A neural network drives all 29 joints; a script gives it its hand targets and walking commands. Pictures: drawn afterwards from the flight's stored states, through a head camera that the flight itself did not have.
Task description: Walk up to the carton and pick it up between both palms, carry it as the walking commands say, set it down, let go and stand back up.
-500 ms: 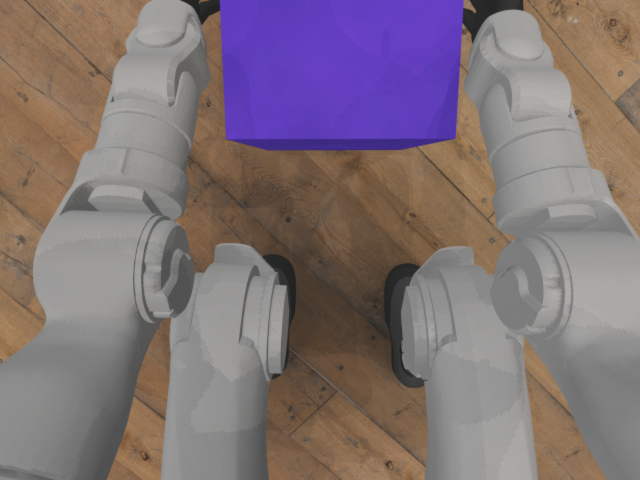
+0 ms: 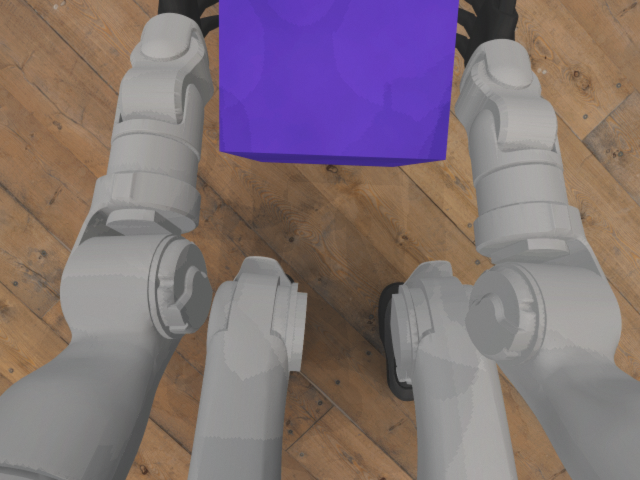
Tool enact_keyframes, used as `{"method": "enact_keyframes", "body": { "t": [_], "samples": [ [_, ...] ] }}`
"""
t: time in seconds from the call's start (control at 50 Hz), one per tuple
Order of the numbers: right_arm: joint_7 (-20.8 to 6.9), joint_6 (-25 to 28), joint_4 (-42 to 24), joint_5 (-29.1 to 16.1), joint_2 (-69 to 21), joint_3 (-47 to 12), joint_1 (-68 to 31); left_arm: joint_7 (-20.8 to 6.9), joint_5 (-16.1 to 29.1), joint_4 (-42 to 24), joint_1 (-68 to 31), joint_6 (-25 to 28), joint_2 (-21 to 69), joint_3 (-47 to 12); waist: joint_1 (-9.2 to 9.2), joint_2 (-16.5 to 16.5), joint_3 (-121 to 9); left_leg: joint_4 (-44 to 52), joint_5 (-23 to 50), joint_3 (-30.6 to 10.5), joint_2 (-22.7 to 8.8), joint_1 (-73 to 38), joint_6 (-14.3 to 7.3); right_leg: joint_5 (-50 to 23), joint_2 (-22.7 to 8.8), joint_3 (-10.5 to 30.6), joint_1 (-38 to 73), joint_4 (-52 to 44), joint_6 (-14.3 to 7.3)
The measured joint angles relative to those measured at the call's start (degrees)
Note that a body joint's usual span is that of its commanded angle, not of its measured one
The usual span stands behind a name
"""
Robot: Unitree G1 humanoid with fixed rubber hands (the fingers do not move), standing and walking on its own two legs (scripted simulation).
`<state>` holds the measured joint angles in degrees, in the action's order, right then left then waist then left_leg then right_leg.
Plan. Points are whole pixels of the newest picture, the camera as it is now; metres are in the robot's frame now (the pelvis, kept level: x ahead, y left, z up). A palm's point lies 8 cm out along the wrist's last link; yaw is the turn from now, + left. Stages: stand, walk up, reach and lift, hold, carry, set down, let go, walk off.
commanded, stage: reach and lift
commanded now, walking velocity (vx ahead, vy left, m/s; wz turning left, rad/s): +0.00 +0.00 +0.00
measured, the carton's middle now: (333, 69) +0.54 +0.04 -0.20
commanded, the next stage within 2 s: none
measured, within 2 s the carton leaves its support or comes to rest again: neither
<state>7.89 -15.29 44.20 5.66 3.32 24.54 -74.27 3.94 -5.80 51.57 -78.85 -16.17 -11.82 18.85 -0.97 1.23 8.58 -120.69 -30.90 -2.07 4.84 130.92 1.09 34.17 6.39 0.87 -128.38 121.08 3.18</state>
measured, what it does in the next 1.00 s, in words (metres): rises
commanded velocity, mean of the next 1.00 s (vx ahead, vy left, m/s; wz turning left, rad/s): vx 0.00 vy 0.00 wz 0.00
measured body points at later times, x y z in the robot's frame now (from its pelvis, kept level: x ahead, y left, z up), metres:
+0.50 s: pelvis +0.01 +0.00 +0.04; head +0.33 +0.03 +0.35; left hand +0.55 +0.18 -0.07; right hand +0.55 -0.11 -0.06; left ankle +0.11 +0.11 -0.36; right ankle +0.10 -0.12 -0.36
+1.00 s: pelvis +0.00 +0.00 +0.10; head +0.29 +0.03 +0.44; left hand +0.53 +0.18 +0.01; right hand +0.53 -0.12 +0.02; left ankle +0.11 +0.12 -0.36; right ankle +0.10 -0.12 -0.36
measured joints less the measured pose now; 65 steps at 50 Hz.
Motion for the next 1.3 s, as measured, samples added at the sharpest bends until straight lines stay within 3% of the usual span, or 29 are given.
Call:
{"method": "enact_keyframes", "body": {
  "t": [0.28, 0.46, 0.84, 1.3],
  "samples": [
    [-1.59, -1.8, -4.16, 2.19, -1.81, 2.28, 2.88, -0.54, -3.75, -5.54, 3.48, -2.25, 3.31, 2.98, 0.14, 0.42, -4.45, 4.91, -0.18, -0.37, 0.39, -2.14, -0.03, -0.15, 0.74, 0.83, 2.04, -5.18, 0.37],
    [-1.63, -2.28, -7.25, 2.49, -3.24, 2.13, 6.03, -0.65, -3.24, -8.55, 6.72, -2.76, 4.42, 2.67, 0.11, 0.27, -6.66, 7.79, 0.11, -0.8, 0.89, -4.14, 0.3, -0.45, 0.98, 1.17, 3.97, -8.0, 0.32],
    [-2.61, -4.17, -7.59, 5.71, -5.61, 4.55, 9.51, -1.62, -6.59, -8.29, 10.07, -4.21, 7.07, 6.11, 0.15, 0.08, -11.49, 16.01, 2.33, -1.59, 1.34, -10.94, 0.72, -3.01, 1.6, 2.18, 10.39, -16.1, 0.2],
    [-3.45, -4.88, -9.21, 7.29, -7.92, 4.63, 16.48, -1.71, -7.87, -10.6, 17.45, -4.97, 10.09, 6.26, 0.72, -0.16, -15.89, 24.78, 3.01, -2.72, 1.95, -21.21, 0.78, -3.8, 1.64, 2.98, 20.67, -25.01, -0.19]
  ]
}}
